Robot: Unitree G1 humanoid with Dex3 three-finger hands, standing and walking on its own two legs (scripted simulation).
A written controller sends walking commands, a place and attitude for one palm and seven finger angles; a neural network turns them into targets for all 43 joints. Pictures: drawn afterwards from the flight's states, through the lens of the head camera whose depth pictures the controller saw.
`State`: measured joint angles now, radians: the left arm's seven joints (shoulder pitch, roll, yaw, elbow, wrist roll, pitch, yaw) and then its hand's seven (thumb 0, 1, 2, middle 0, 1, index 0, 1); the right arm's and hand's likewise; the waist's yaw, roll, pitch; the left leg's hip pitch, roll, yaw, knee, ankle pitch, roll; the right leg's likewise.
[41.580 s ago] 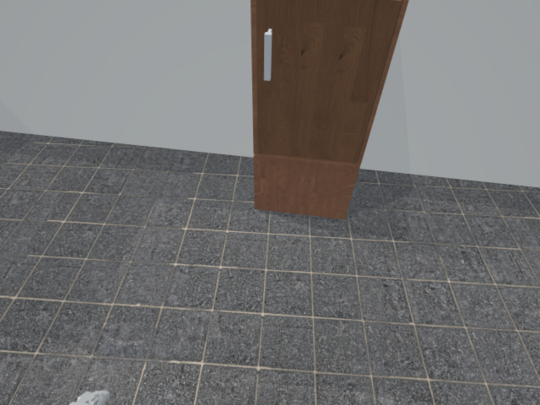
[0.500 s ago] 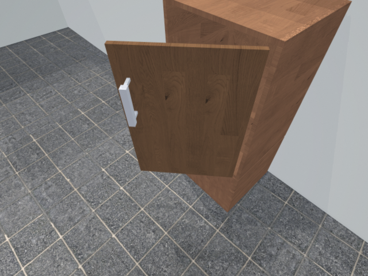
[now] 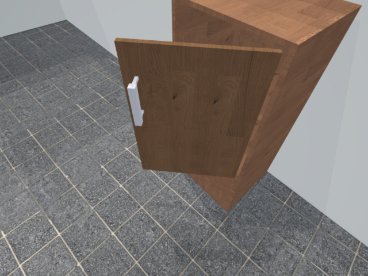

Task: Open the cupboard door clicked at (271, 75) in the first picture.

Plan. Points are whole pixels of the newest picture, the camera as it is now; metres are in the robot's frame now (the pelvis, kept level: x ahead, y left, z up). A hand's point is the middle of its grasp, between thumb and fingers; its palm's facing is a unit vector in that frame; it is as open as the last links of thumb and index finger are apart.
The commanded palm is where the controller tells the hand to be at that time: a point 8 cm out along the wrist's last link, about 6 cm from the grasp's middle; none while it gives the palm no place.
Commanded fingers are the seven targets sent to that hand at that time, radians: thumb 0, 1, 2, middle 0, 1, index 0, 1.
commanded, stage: raise the hand with hooked fingers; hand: left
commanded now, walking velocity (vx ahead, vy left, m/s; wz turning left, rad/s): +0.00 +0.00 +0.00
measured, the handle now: (137, 101) +0.57 +0.18 +0.04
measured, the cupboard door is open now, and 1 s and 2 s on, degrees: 42 42 42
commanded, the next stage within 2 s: none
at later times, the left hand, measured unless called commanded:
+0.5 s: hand out of the picture +0.13 +0.20 -0.04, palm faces +0.15 -0.99 -0.07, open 9.2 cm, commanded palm +0.14 +0.25 -0.03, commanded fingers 0.00 0.25 0.62 -0.25 -0.72 -0.25 -0.72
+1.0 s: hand (80, 237) +0.19 +0.23 -0.01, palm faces -0.05 -1.00 -0.06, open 12.2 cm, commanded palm +0.18 +0.29 +0.01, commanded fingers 0.00 -0.34 0.37 -0.29 -1.10 -0.29 -1.10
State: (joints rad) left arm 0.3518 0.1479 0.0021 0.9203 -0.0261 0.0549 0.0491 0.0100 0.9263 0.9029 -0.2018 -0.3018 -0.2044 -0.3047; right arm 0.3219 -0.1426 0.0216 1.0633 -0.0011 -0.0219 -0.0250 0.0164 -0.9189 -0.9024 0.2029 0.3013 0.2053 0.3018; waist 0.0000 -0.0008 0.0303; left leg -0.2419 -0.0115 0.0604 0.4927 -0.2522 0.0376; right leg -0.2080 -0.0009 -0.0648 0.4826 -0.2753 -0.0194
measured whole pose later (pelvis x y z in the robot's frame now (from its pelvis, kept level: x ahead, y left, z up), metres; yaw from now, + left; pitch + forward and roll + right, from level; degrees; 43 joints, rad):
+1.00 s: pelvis -0.03 +0.00 -0.06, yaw +1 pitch +11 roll -2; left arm 0.30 0.33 0.29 0.15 -0.35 -0.37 -0.44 0.00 -0.11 0.47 -0.27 -0.95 -0.27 -0.96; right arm 0.31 -0.30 -0.02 0.59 0.06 -0.23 -0.07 0.02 -0.90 -0.90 0.20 0.30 0.21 0.30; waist -0.02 0.03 -0.09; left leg -0.75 0.02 0.02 0.99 -0.43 0.04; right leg -0.69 0.01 -0.11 0.94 -0.44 -0.03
